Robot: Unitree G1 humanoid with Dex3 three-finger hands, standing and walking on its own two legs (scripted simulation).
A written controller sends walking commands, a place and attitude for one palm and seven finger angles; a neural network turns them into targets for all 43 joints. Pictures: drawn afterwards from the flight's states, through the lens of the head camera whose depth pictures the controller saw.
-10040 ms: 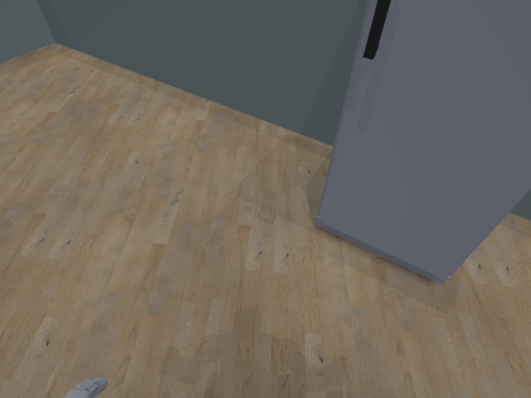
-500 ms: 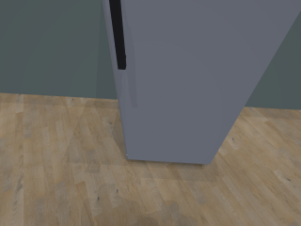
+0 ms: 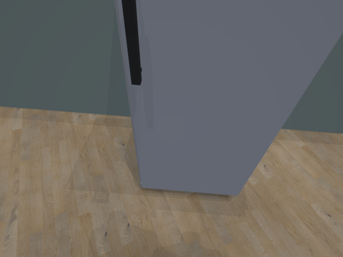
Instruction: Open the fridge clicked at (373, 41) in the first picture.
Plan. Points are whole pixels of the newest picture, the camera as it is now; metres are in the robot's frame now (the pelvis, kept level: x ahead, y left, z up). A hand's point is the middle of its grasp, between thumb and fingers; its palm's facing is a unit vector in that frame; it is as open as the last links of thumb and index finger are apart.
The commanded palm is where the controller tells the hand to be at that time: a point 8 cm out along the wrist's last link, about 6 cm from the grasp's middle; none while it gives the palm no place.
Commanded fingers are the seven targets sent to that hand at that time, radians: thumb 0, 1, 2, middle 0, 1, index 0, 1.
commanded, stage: shuffle to correct the standing spot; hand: left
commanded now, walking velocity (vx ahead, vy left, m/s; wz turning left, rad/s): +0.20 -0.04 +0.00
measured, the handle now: (133, 28) +0.57 +0.15 +0.26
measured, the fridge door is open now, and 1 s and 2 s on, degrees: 0 0 0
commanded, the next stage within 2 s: come to a stop and stand still in 0.28 s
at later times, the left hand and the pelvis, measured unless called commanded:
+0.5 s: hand (120, 256) +0.16 +0.14 -0.16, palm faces +0.09 -0.96 -0.27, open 7.3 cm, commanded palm none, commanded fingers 0.00 0.90 0.90 -0.20 -0.30 -0.20 -0.30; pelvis +0.13 -0.05 +0.00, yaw +1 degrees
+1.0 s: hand out of the picture +0.11 +0.15 -0.19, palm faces +0.12 -0.98 -0.18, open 7.4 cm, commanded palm none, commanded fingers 0.00 0.90 0.90 -0.20 -0.30 -0.20 -0.30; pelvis +0.14 -0.02 +0.00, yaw +1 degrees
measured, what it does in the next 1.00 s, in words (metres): walks ahead: right foot, then left foot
